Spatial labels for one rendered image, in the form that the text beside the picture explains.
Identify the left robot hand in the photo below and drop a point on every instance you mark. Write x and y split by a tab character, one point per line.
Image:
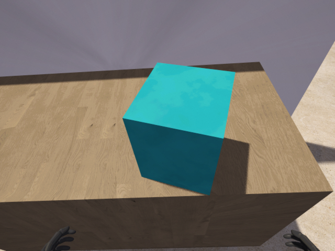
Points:
52	245

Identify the carton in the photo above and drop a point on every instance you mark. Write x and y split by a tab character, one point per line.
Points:
176	124

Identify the right robot hand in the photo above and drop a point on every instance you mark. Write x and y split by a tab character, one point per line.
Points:
304	243

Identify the pedestal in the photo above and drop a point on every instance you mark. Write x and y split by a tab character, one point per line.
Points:
66	160

